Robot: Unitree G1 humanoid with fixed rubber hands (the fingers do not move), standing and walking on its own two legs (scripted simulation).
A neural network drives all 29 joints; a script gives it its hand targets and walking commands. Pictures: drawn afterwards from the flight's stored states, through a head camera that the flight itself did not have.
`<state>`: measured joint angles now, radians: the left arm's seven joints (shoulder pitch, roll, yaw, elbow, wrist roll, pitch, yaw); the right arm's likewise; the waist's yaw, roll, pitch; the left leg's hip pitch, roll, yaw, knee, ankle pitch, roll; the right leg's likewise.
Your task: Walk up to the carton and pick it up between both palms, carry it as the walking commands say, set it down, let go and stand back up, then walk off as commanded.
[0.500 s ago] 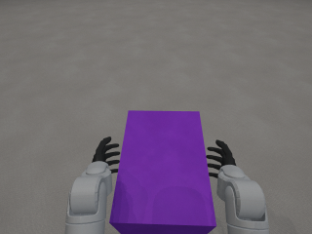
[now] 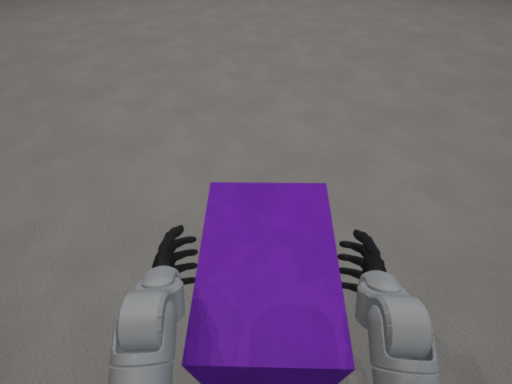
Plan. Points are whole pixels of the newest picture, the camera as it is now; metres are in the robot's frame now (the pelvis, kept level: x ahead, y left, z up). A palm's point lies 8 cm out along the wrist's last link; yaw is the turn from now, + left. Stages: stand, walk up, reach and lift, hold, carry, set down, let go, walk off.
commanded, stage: carry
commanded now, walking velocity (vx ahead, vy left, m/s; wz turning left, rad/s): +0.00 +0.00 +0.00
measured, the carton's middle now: (267, 277) +0.32 +0.00 +0.00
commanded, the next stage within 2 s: hold in 1.18 s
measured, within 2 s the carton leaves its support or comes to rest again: neither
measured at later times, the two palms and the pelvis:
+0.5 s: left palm (164, 273) +0.28 +0.15 +0.08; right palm (366, 278) +0.28 -0.14 +0.08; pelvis +0.00 +0.01 +0.00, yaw +0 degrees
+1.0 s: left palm (162, 272) +0.28 +0.16 +0.07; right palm (361, 277) +0.28 -0.14 +0.07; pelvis +0.01 +0.01 +0.00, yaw -1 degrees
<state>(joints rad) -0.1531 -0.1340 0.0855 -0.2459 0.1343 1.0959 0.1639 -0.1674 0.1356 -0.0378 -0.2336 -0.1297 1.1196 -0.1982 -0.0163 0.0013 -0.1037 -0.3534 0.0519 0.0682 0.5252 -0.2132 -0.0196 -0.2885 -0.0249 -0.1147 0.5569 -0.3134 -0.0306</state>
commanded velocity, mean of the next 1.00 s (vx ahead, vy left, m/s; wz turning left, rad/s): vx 0.00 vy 0.00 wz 0.00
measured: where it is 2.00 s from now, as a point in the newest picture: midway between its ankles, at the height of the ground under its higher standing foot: outside the picture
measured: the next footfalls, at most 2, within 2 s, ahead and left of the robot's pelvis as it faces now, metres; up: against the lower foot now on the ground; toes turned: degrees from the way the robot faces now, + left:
none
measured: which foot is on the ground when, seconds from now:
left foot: down 0.00-1.00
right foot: down 0.00-1.00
